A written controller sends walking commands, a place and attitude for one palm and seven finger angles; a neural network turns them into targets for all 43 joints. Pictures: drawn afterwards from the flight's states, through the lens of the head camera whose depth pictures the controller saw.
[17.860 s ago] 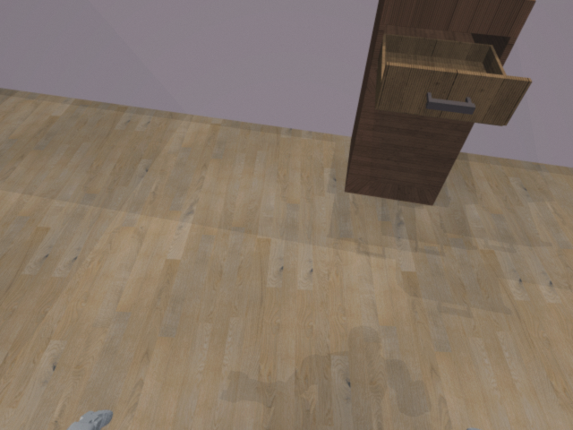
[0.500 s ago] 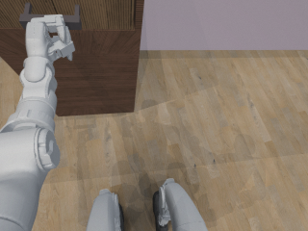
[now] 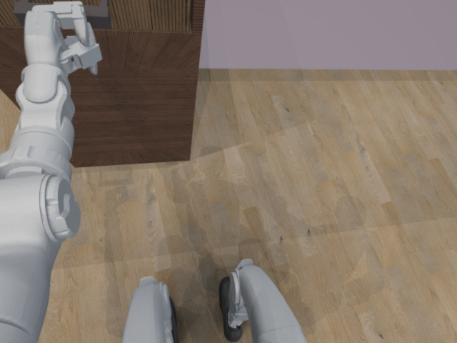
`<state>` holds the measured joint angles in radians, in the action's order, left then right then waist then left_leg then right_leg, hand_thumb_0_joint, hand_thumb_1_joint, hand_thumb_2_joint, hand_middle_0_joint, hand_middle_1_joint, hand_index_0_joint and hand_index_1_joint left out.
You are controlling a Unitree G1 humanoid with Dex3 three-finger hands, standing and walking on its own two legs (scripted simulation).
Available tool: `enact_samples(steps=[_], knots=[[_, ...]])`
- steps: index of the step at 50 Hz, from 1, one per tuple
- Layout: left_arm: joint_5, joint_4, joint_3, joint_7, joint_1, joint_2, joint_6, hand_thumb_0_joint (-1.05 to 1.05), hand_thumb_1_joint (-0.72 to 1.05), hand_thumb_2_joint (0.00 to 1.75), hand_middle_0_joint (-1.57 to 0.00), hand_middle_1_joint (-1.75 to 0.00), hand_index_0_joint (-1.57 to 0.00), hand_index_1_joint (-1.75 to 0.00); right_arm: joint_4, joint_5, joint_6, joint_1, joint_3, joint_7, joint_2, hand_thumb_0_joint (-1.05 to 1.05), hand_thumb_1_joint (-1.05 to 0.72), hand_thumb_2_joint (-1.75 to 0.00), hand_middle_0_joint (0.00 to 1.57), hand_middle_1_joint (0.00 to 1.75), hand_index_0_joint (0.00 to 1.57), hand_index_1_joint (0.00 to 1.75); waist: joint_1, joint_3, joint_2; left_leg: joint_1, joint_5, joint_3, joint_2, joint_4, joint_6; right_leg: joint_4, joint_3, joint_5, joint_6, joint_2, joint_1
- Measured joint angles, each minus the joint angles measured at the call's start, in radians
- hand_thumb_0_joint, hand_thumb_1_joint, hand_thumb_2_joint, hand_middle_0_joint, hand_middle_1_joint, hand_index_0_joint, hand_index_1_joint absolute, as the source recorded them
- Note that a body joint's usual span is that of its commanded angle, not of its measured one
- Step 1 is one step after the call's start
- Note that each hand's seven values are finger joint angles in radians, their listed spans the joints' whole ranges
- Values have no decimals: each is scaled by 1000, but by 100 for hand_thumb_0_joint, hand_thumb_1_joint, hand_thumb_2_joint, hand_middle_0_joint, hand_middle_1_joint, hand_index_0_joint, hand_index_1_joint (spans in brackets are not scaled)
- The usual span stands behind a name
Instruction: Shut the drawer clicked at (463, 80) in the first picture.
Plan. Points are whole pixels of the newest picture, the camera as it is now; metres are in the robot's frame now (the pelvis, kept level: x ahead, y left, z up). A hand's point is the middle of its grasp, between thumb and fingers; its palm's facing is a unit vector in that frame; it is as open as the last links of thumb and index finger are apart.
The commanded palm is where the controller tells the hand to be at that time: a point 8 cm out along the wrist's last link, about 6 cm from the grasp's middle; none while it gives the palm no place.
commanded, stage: pull the fist back off the drawer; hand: left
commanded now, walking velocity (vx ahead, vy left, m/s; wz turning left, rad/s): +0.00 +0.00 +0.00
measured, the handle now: (66, 5) +0.65 +0.17 +0.07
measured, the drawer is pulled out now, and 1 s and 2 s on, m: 0.00 0.00 0.00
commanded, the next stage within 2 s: draw the hand back to the body in 0.42 s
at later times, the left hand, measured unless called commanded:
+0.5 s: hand (93, 57) +0.55 +0.13 +0.07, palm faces +0.00 -1.00 -0.03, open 3.3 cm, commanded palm +0.52 +0.17 +0.08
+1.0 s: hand (34, 98) +0.42 +0.17 +0.15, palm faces -0.01 -1.00 -0.04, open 3.3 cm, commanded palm +0.38 +0.22 +0.17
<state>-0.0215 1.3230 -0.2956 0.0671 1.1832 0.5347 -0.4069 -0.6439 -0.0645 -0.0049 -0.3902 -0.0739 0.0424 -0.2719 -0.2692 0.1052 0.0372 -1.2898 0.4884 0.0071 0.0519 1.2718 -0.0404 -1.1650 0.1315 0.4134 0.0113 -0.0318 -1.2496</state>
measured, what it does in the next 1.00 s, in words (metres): rises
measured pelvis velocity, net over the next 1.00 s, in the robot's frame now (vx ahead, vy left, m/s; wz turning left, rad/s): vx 0.07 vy -0.01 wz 0.01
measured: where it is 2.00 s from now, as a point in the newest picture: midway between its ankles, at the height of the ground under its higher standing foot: (200, 330)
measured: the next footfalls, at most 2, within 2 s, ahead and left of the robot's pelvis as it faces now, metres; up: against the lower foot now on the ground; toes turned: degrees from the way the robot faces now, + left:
none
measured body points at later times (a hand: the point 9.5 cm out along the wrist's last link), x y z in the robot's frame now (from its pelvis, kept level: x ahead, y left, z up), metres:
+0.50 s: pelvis +0.04 +0.00 +0.03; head +0.19 +0.01 +0.45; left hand +0.55 +0.19 +0.07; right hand +0.05 -0.26 -0.09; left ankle +0.04 +0.09 -0.62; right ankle +0.07 -0.13 -0.62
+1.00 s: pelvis +0.07 -0.01 +0.08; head +0.13 -0.01 +0.53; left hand +0.42 +0.22 +0.16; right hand +0.20 -0.26 -0.02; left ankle +0.04 +0.09 -0.62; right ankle +0.07 -0.13 -0.62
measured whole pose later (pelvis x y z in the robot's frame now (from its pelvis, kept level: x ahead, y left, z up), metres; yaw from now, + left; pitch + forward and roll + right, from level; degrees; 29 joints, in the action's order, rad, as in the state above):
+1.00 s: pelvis +0.07 -0.01 +0.08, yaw +1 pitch +13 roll -2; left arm 0.22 0.39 -0.17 0.18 0.19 0.27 -0.30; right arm -0.54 0.05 0.03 -0.27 -0.01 0.01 -0.26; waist -0.05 0.12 0.04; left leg -0.63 0.46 -0.04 0.04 0.86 -0.02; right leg -0.80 0.09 0.40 0.01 -0.01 -0.63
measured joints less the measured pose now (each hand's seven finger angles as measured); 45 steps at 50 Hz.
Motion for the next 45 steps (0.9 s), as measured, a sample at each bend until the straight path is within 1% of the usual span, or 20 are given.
enact_samples(steps=[3, 9, 14, 21, 28, 30, 32, 37, 40, 45], knots=[[2, -22, -16, 7, -20, -6, 2, 4, 74, 98, -140, -160, -139, -160, 4, 2, 9, -3, 1, 5, 1, 0, -91, -90, 20, 30, 21, 30, 4, -2, 1, 8, 3, -6, 4, -1, -1, 1, -6, 0, -1, 4, 4], [23, -89, -46, 14, -92, -34, -1, 4, 80, 95, -140, -160, -139, -160, 20, 11, 33, -6, 7, 12, 8, 0, -91, -90, 20, 30, 21, 30, 18, -2, 4, 46, 12, -23, 12, -20, -2, 15, -24, 3, -3, 13, 30], [42, -155, -57, 17, -172, -72, -14, 3, 85, 92, -140, -160, -139, -160, 34, 20, 54, -6, 17, 16, 14, 0, -91, -90, 20, 30, 21, 30, 40, 1, 6, 97, 22, -40, 16, -49, -1, 36, -40, 11, -6, 19, 70], [71, -241, -36, 19, -300, -143, -37, 2, 88, 91, -140, -160, -139, -160, 45, 31, 79, 6, 35, 20, 22, 0, -91, -90, 20, 30, 21, 30, 80, 13, 1, 180, 36, -53, 13, -96, 2, 69, -53, 30, -9, 20, 142], [80, -268, -11, 20, -346, -180, -65, 2, 89, 91, -140, -160, -140, -160, 45, 34, 87, 45, 51, 14, 20, 0, -91, -90, 20, 30, 21, 30, 102, 22, -9, 222, 49, -48, 7, -112, 8, 77, -49, 51, -7, 15, 183], [85, -319, -17, 30, -384, -187, -58, 2, 89, 91, -140, -160, -139, -160, 54, 40, 95, 56, 57, 13, 20, 0, -91, -90, 20, 30, 21, 30, 106, 22, -11, 239, 51, -51, 9, -121, 9, 84, -52, 52, -6, 18, 197], [103, -417, -10, 40, -460, -196, -42, 2, 90, 90, -140, -160, -139, -160, 70, 51, 101, 59, 65, 13, 21, 0, -91, -90, 20, 30, 21, 30, 115, 22, -8, 272, 50, -58, 12, -146, 10, 107, -59, 48, -7, 23, 226], [164, -635, 43, 61, -673, -237, 26, 2, 90, 90, -139, -160, -139, -160, 100, 86, 104, 51, 67, 4, 27, 0, -91, -90, 20, 30, 20, 30, 156, 16, -2, 405, 22, -68, 9, -254, 13, 210, -68, 21, -9, 28, 353], [187, -720, 64, 57, -769, -254, 56, 2, 90, 90, -140, -160, -139, -160, 103, 97, 91, 53, 60, -7, 30, 1, -91, -90, 20, 30, 20, 30, 175, 14, -6, 482, 3, -64, 4, -313, 16, 266, -64, 7, -7, 26, 433], [212, -830, 98, 69, -885, -261, 67, 2, 90, 90, -140, -160, -139, -160, 97, 107, 59, 79, 59, -22, 26, 1, -91, -90, 20, 30, 20, 30, 200, 12, -6, 581, -16, -51, -4, -371, 21, 324, -49, -4, -5, 22, 539]])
